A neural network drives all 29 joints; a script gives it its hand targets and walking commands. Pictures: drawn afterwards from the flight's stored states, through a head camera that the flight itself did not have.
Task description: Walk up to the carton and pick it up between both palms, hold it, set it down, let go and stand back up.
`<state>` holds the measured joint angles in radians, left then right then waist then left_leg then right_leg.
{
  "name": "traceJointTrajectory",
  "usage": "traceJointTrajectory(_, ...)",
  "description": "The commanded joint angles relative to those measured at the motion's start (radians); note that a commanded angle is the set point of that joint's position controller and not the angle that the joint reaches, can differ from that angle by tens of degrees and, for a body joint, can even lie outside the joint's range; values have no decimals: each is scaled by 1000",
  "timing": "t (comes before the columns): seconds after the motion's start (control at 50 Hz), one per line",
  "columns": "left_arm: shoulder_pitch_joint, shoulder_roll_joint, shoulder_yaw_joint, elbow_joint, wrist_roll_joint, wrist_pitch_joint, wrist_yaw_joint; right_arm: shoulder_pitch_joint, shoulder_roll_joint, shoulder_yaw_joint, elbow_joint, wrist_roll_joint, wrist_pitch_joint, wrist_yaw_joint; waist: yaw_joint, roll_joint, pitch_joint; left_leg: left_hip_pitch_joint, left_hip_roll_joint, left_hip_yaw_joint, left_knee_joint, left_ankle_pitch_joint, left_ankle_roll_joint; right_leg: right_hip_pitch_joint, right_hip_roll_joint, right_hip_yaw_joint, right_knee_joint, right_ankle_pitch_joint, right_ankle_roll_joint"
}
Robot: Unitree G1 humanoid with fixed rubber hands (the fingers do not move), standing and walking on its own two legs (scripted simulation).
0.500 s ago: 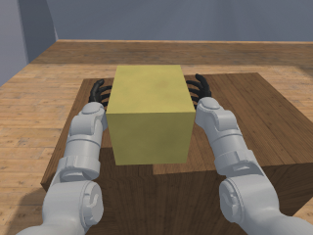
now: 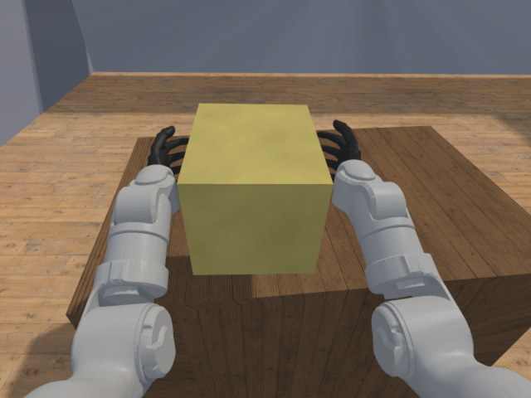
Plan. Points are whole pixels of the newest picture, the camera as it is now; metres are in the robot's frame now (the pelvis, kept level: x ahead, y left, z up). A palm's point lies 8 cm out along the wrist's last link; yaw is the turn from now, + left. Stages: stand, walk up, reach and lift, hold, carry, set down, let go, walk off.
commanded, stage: hold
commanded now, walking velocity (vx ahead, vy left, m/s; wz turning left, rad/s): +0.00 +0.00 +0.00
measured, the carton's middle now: (254, 184) +0.40 +0.03 +0.17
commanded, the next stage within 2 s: none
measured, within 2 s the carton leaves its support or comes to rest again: neither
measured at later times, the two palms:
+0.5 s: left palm (159, 171) +0.37 +0.16 +0.22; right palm (350, 167) +0.38 -0.11 +0.22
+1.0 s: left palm (161, 172) +0.37 +0.16 +0.22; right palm (351, 168) +0.38 -0.11 +0.22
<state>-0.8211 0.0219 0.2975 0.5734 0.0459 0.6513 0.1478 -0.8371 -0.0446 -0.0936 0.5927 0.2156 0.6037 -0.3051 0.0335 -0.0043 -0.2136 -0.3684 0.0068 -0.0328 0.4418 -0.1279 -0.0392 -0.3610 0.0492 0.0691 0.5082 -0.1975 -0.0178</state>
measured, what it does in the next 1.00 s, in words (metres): stands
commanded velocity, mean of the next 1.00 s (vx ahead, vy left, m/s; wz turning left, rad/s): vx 0.00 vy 0.00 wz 0.00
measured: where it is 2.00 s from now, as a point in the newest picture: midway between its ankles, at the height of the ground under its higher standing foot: outside the picture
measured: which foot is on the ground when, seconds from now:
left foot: down 0.00-1.00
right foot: down 0.00-1.00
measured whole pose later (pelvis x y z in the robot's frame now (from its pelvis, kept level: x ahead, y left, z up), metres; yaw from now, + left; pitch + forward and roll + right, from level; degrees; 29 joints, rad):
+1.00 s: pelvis +0.00 +0.00 +0.00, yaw +0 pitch +2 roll +1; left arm -0.83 0.02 0.30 0.54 0.06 0.72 0.14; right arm -0.85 -0.05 -0.10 0.58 0.22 0.65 -0.31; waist 0.02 0.00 -0.22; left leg -0.35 0.01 -0.03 0.44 -0.13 -0.04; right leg -0.34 0.05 0.07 0.50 -0.20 -0.02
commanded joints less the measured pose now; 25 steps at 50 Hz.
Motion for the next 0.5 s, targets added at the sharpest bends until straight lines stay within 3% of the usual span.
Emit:
traceJointTrajectory(0.0,-1059,-739,-533,-368,-167,-71,-172,-1002,789,370,-341,172,-34,106,-187,51,-504,241,-71,-40,-66,-30,3,336,-10,-34,-193,245,72)
traceJointTrajectory(0.02,-1087,-750,-556,-389,-192,-77,-174,-1015,801,354,-362,188,-38,107,-194,64,-507,247,-69,-33,-52,-19,0,319,-5,-29,-185,248,67)
traceJointTrajectory(0.04,-1076,-742,-548,-421,-187,-64,-173,-1012,809,371,-397,187,-34,112,-190,38,-546,260,-73,-32,-54,14,10,364,-10,-26,-177,298,77)
traceJointTrajectory(0.06,-1007,-720,-531,-362,-159,-49,-177,-982,800,386,-398,198,-23,101,-188,25,-488,248,-74,-26,-59,0,14,381,-16,-21,-190,315,80)
traceJointTrajectory(0.08,-1058,-719,-526,-375,-177,-58,-184,-999,819,382,-387,188,-22,97,-194,20,-520,250,-78,-33,-55,-28,21,377,-26,-11,-189,301,87)
traceJointTrajectory(0.1,-1047,-717,-522,-367,-169,-52,-185,-972,782,351,-344,180,-16,96,-207,46,-485,234,-78,-33,-57,-19,9,364,-28,-13,-189,308,84)
traceJointTrajectory(0.12,-1059,-738,-584,-417,-211,-55,-183,-1025,801,378,-446,190,-32,102,-208,14,-570,249,-77,-37,-51,1,13,377,-7,-25,-184,303,81)
traceJointTrajectory(0.18,-1155,-787,-641,-491,-245,-66,-165,-1044,812,363,-433,206,-30,110,-220,95,-628,294,-61,-41,-52,6,-10,309,-2,-25,-183,251,67)
traceJointTrajectory(0.2,-1112,-785,-600,-432,-211,-49,-162,-1054,795,351,-405,204,-23,116,-211,93,-574,278,-62,-41,-57,-16,-7,304,5,-27,-187,246,57)
traceJointTrajectory(0.22,-1144,-749,-587,-439,-216,-53,-165,-1024,811,348,-378,180,-16,117,-204,66,-535,265,-62,-38,-66,-61,2,300,-3,-17,-197,222,65)
traceJointTrajectory(0.24,-1057,-741,-555,-381,-204,-49,-173,-1017,814,353,-401,196,-9,106,-206,16,-498,228,-75,-22,-64,-43,16,332,-5,-15,-187,284,78)
traceJointTrajectory(0.26,-1065,-750,-565,-390,-195,-42,-179,-960,804,324,-355,176,0,101,-228,42,-467,238,-68,-26,-72,-69,6,317,-5,-18,-198,238,74)
traceJointTrajectory(0.28,-1143,-748,-585,-435,-195,-53,-170,-1032,807,348,-379,178,-17,114,-203,56,-526,249,-65,-24,-71,-56,3,311,0,-25,-187,219,69)
traceJointTrajectory(0.3,-1146,-763,-591,-429,-214,-51,-170,-1042,819,348,-385,196,-21,116,-209,72,-541,257,-62,-32,-69,-66,2,296,-4,-30,-196,188,72)
traceJointTrajectory(0.32,-1095,-750,-553,-372,-178,-39,-165,-1039,797,336,-320,184,-17,119,-187,75,-457,238,-60,-30,-84,-89,9,282,-5,-21,-202,158,62)
traceJointTrajectory(0.34,-1101,-735,-539,-370,-178,-45,-167,-989,804,333,-300,186,-8,118,-199,50,-439,235,-54,-39,-79,-84,6,300,-6,-23,-199,192,62)
traceJointTrajectory(0.36,-1095,-810,-596,-400,-208,-41,-164,-1051,782,346,-404,199,-31,125,-197,95,-546,269,-60,-37,-62,-36,-3,305,0,-27,-192,224,60)
traceJointTrajectory(0.38,-1055,-751,-554,-350,-180,-34,-169,-1021,766,339,-351,188,-17,119,-197,46,-509,248,-57,-30,-70,-73,3,304,2,-24,-201,194,63)
traceJointTrajectory(0.4,-1076,-762,-551,-426,-192,-42,-168,-1014,789,363,-377,199,-15,117,-192,34,-547,267,-66,-39,-59,0,6,338,-3,-26,-195,269,72)
traceJointTrajectory(0.44,-1077,-742,-563,-366,-188,-34,-177,-978,764,316,-318,176,-7,111,-223,50,-472,250,-63,-35,-76,-64,1,311,-6,-25,-207,219,65)
traceJointTrajectory(0.46,-1074,-763,-570,-385,-186,-33,-177,-1010,768,328,-363,176,-15,113,-216,58,-506,250,-60,-39,-65,-51,2,329,-7,-23,-196,236,66)
traceJointTrajectory(0.48,-1043,-743,-564,-382,-185,-38,-180,-995,772,340,-366,175,-11,106,-223,23,-495,249,-66,-33,-70,-49,6,347,-7,-23,-200,258,72)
